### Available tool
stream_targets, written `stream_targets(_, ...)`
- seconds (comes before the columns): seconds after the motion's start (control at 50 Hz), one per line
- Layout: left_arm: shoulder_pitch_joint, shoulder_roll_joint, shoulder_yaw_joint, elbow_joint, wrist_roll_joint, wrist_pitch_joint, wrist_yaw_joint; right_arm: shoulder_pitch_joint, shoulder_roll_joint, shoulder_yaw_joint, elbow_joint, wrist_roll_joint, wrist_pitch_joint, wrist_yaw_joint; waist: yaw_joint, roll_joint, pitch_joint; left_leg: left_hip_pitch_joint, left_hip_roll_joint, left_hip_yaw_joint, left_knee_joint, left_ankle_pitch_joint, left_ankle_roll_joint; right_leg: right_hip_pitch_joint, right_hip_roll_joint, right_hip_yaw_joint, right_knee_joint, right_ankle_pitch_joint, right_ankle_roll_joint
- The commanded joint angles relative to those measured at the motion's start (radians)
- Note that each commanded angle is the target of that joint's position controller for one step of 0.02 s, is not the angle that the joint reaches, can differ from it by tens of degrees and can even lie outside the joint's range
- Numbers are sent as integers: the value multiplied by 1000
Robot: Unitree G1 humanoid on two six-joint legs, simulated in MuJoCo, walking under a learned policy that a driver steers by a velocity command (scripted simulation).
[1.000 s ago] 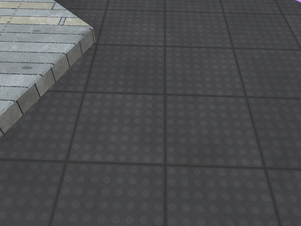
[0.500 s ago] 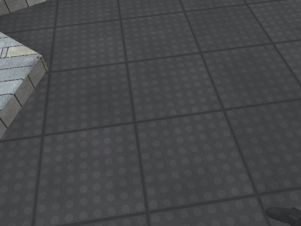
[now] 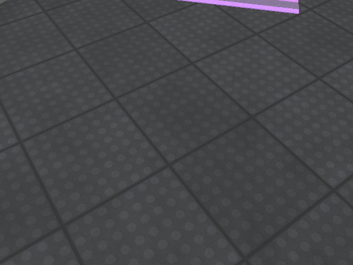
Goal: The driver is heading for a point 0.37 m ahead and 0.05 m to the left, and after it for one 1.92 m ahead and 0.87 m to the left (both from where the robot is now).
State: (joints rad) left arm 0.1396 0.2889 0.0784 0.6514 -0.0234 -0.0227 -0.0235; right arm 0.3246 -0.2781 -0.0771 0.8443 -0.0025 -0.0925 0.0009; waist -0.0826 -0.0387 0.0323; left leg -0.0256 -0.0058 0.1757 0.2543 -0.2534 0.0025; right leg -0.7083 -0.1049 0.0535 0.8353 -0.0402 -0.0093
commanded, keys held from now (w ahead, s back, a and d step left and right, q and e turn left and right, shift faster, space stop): w+e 0.06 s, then w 0.10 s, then w+q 0.10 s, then q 0.68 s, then w+q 0.06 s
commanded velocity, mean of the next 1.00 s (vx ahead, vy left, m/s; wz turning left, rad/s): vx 0.25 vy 0.00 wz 0.19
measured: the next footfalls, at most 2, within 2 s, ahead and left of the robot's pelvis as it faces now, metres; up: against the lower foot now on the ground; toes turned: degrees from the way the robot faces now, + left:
right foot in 0.16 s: +0.25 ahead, -0.15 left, +0.00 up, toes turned -8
left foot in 0.66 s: +0.46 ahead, +0.04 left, +0.00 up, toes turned +6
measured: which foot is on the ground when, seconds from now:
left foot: down 0.00-0.16, up 0.18-0.64, down 0.66-1.00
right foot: up 0.00-0.14, down 0.16-0.66, up 0.68-1.00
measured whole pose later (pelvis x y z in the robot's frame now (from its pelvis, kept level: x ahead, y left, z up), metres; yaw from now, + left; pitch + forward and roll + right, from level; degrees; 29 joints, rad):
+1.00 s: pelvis +0.37 -0.07 -0.01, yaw +16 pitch +4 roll -1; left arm 0.12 0.28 0.06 0.74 0.00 0.01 0.03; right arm 0.18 -0.31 -0.08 0.62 0.01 0.04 -0.02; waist -0.02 0.00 0.02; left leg -0.43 -0.10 -0.15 0.49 -0.11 0.03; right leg -0.48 0.01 0.11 0.77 -0.35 0.06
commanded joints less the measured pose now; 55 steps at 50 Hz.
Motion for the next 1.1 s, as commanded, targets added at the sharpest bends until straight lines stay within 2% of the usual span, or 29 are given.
stream_targets(0.02,-116,20,-5,-101,-2,-17,-21,-36,-175,-39,-58,12,-4,-7,-3,101,31,14,271,-73,-86,322,147,13,8,-51,-112,47,-15)
stream_targets(0.06,-145,31,-1,-123,-4,-15,-31,-24,-193,-45,-47,23,7,-7,0,109,45,66,294,-51,-60,378,134,23,21,-76,-158,-18,-39)
stream_targets(0.1,-123,49,9,-132,3,-13,-33,-18,-216,-50,-38,35,18,-7,35,127,19,91,304,-26,31,645,123,125,73,-117,-194,-130,-79)
stream_targets(0.12,-61,73,23,-122,8,-10,-31,-22,-231,-53,-36,39,23,-9,81,142,-27,93,299,-8,132,812,114,231,114,-142,-214,-169,-104)
stream_targets(0.14,95,110,49,-78,8,-9,-25,-35,-224,-47,-34,42,28,-12,173,125,-106,43,269,26,312,887,92,448,159,-161,-291,-99,-138)
stream_targets(0.16,270,173,78,-26,7,-5,-8,-24,-183,-28,-39,26,25,-15,247,71,-199,-160,229,39,559,705,55,756,119,-65,-292,-46,-174)
stream_targets(0.18,292,291,89,-17,7,-10,6,67,-41,21,-84,-17,7,-1,151,-211,-284,-606,72,10,947,-201,-7,1098,-179,451,-339,-110,-322)
stream_targets(0.2,333,238,68,-39,11,-23,4,42,-100,18,-69,24,-25,11,202,-155,-466,-696,17,-222,1128,-359,-2,1135,-301,760,-497,-214,-405)
stream_targets(0.22,288,177,48,-23,21,-35,-4,-64,-166,-4,-94,67,-33,17,219,-75,-319,-780,66,-245,1153,-279,12,1039,-266,580,-506,-147,-345)
stream_targets(0.24,225,150,38,-18,16,-41,-4,-104,-151,4,-105,63,-35,15,183,-44,-212,-767,113,-237,1081,-192,25,887,-223,422,-507,-73,-299)
stream_targets(0.28,97,68,10,-20,28,-54,-7,-102,-144,-4,-78,26,-12,5,104,6,-97,-649,168,-244,971,-73,25,654,-136,228,-560,119,-227)
stream_targets(0.3,80,82,13,-17,37,-63,-5,-44,-133,-5,-65,31,6,5,70,-44,-103,-580,165,-253,964,-55,10,589,-154,183,-583,243,-242)
stream_targets(0.36,54,90,18,18,45,-88,5,-9,-99,-6,-43,27,40,-5,37,-10,-67,-541,126,-264,884,1,-29,503,-128,15,-615,473,-226)
stream_targets(0.48,51,106,17,56,40,-63,50,-165,-42,12,-108,9,40,19,95,-25,-47,-528,86,-189,496,326,-35,565,-81,-175,-606,495,-163)
stream_targets(0.58,63,135,29,80,17,-13,66,-209,-73,-1,-177,6,46,57,111,-36,-51,-575,62,-147,396,169,7,720,-155,-161,-475,535,-160)
stream_targets(0.64,22,142,33,64,1,10,81,-73,-115,-27,-170,6,41,64,35,-28,-113,-393,-20,-89,269,152,70,701,-115,-195,-208,664,-104)
stream_targets(0.66,46,135,29,61,7,6,81,12,-183,-50,-162,-1,37,47,-4,53,-176,-202,12,-184,194,481,121,599,-38,-217,-2,500,-40)
stream_targets(0.68,99,59,5,25,58,-6,69,37,-294,-74,-179,-12,42,21,44,288,-270,89,257,-518,267,1031,276,270,115,-220,347,-264,40)
stream_targets(0.7,128,59,-8,21,54,-19,48,35,-275,-58,-205,-28,40,22,46,297,-451,248,403,-835,202,1004,454,93,229,-3,575,-672,62)
stream_targets(0.72,81,120,7,31,20,-20,34,-22,-221,-49,-231,-15,48,24,17,158,-424,196,353,-723,175,823,408,56,157,83,604,-608,47)
stream_targets(0.74,29,118,6,17,13,-13,35,-84,-180,-38,-242,5,56,20,37,91,-313,87,301,-624,160,654,346,25,124,66,547,-532,42)
stream_targets(0.76,10,107,8,25,23,0,45,-124,-149,-29,-247,23,68,15,61,22,-217,-41,255,-563,124,512,295,30,94,50,455,-485,47)
stream_targets(0.8,12,95,9,19,30,24,56,-168,-148,-28,-263,11,86,5,103,88,-147,-229,182,-512,75,370,249,144,92,23,294,-420,56)
stream_targets(0.84,39,68,2,31,28,27,62,-167,-172,-40,-273,-3,95,-5,106,140,-160,-262,157,-495,68,372,247,198,116,9,175,-397,74)
stream_targets(0.94,10,70,-1,34,24,24,64,-170,-189,-51,-290,6,112,-31,79,183,-193,-281,139,-548,69,113,211,265,130,31,-11,-290,86)
stream_targets(1.0,12,85,7,24,18,7,48,-175,-185,-49,-302,11,122,-31,76,231,-190,-314,124,-619,43,-224,192,328,146,8,-126,-302,63)
stream_targets(1.06,111,86,20,52,11,-18,35,-178,-157,-39,-306,20,126,-32,136,207,-142,-453,60,-613,99,-397,132,547,133,-20,-377,-260,3)
stream_targets(1.08,195,148,37,65,24,-25,42,-178,-104,-24,-315,21,124,-32,161,74,-143,-602,-12,-519,317,-433,70,681,-52,164,-490,-406,-59)
stream_targets(1.1,221,255,60,73,59,-27,36,-201,-57,-13,-365,32,107,-27,139,-206,-91,-826,-146,-321,585,-337,44,697,-270,547,-632,-673,-180)
Velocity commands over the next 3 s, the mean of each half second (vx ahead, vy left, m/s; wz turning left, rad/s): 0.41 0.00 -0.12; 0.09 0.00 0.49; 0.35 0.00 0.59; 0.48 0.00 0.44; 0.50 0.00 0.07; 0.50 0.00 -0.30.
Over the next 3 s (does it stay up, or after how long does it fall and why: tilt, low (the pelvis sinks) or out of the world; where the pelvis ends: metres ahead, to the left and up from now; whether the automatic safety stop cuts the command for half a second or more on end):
stays up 1.05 0.60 0.00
